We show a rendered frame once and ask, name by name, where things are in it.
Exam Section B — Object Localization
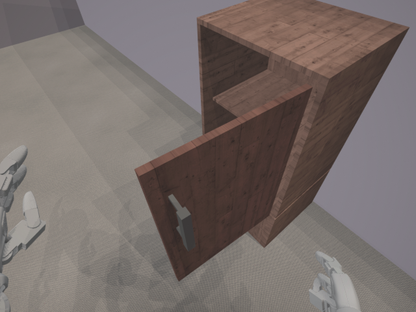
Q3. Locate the robot left hand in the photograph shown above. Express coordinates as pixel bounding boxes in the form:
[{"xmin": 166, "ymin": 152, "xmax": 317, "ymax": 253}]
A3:
[{"xmin": 0, "ymin": 145, "xmax": 46, "ymax": 273}]

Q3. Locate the cupboard door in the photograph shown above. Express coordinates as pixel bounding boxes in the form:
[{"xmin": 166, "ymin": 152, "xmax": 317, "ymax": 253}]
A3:
[{"xmin": 135, "ymin": 83, "xmax": 313, "ymax": 281}]

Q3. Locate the handle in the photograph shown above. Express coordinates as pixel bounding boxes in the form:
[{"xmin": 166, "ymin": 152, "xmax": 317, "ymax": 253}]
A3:
[{"xmin": 168, "ymin": 194, "xmax": 196, "ymax": 252}]

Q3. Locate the robot right hand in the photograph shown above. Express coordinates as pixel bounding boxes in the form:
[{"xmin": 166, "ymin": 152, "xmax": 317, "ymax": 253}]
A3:
[{"xmin": 309, "ymin": 251, "xmax": 361, "ymax": 312}]

